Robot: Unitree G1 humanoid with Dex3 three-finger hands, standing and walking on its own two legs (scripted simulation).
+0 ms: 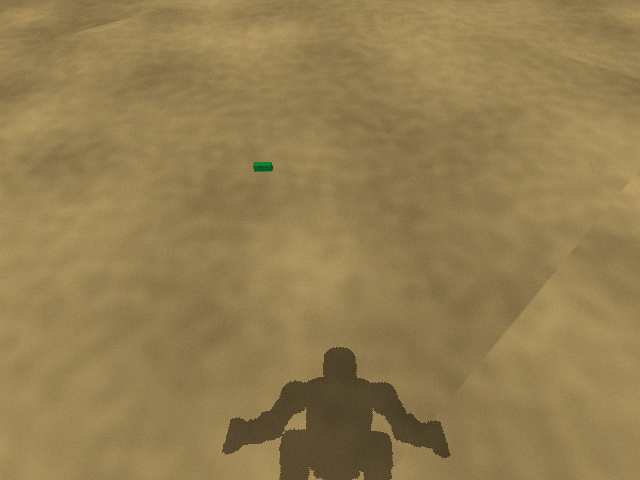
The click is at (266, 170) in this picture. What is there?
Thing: small brick
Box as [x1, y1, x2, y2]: [253, 162, 271, 171]
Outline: 253,164 254,171 271,170 271,162 254,162
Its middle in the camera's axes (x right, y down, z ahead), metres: -0.27 -0.36 +1.96
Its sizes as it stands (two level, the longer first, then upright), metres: 0.093 0.030 0.036
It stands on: the floor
